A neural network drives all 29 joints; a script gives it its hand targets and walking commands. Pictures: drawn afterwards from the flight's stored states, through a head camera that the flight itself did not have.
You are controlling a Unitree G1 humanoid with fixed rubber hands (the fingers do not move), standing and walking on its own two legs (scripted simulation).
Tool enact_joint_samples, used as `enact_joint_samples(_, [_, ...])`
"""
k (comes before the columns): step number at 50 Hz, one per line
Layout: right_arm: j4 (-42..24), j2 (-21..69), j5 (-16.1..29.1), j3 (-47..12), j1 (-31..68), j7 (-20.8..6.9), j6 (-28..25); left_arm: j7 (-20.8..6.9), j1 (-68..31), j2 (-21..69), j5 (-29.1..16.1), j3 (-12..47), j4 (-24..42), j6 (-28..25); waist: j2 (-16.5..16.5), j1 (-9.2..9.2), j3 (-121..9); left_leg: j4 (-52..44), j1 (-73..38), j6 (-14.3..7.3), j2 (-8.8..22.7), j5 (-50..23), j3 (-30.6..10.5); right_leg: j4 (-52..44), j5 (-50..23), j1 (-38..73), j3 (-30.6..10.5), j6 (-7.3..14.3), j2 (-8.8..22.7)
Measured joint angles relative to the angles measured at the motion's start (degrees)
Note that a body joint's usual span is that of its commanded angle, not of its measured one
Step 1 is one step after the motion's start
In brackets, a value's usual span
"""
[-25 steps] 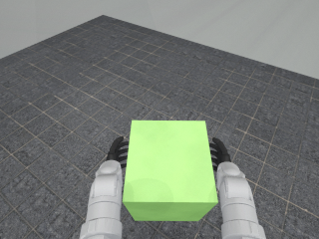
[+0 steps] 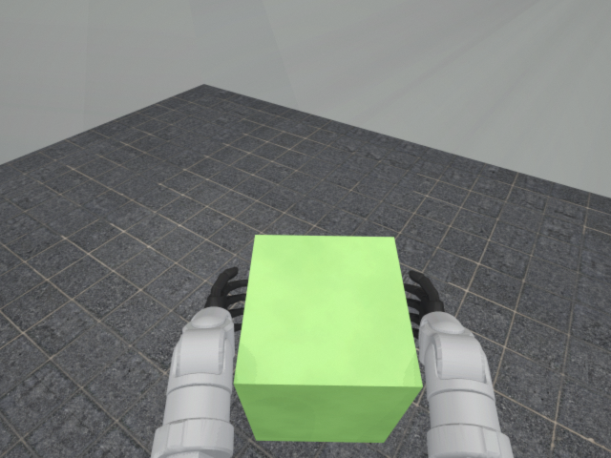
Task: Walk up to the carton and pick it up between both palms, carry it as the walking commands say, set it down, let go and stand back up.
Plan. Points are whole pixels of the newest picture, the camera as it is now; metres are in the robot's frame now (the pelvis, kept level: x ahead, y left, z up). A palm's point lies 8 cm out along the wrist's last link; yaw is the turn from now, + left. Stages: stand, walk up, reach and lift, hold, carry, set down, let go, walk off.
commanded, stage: reach and lift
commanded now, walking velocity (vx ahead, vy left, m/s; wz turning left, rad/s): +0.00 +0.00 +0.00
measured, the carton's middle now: (322, 343) +0.31 +0.00 -0.01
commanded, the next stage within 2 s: hold in 0.84 s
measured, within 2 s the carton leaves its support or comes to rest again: neither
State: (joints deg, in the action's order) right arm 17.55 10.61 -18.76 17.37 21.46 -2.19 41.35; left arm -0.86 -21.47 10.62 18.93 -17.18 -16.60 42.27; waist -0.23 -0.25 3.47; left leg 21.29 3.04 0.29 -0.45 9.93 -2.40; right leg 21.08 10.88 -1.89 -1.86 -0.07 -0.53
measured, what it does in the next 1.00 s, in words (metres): stands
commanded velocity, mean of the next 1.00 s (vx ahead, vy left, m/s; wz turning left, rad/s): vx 0.00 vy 0.00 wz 0.00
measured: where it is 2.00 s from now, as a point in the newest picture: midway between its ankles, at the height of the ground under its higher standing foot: outside the picture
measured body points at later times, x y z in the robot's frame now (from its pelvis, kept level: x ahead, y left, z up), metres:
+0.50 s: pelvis +0.01 +0.00 +0.00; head -0.02 +0.01 +0.45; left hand +0.32 +0.15 +0.05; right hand +0.32 -0.15 +0.05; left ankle +0.03 +0.12 -0.74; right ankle +0.02 -0.12 -0.74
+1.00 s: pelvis +0.01 +0.00 +0.00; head -0.04 +0.00 +0.45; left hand +0.30 +0.15 +0.04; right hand +0.30 -0.15 +0.04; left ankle +0.03 +0.12 -0.74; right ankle +0.02 -0.12 -0.74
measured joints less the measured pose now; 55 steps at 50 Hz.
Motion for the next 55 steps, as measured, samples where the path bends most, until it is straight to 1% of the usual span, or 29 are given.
enact_joint_samples(16, [-1.67,-0.23,0.72,-0.58,-0.62,0.21,-0.02,0.04,0.15,-0.05,-0.38,0.78,0.89,-0.36,0.22,0.48,0.68,0.24,1.28,-0.15,0.0,0.03,0.17,-0.34,-0.34,-1.08,-0.24,-0.23,-0.01])
enact_joint_samples(26, [-3.42,-0.91,1.54,-3.05,-2.78,0.57,1.1,0.3,2.62,-0.85,-1.24,3.34,2.73,0.6,0.06,0.49,-0.33,-1.25,0.07,-0.26,-0.15,-0.06,0.21,-1.6,-0.3,0.03,-0.32,-0.31,0.18])
enact_joint_samples(40, [-5.82,-1.88,2.81,-6.43,-6.46,1.21,2.71,0.86,6.64,-1.92,-2.64,6.8,5.04,1.86,-0.03,0.94,-1.16,-2.18,-1.12,-0.34,-0.37,-0.28,-0.06,-2.21,-0.25,1.17,-0.1,-0.35,0.4])
enact_joint_samples(55, [-5.04,-1.78,2.65,-6.18,-6.04,1.27,3.13,0.77,6.48,-1.89,-2.45,6.48,4.49,2.26,0.02,0.9,-1.3,-0.53,-0.33,-0.37,-0.45,-0.23,-0.25,-0.54,-0.11,0.44,0.04,-0.33,0.39])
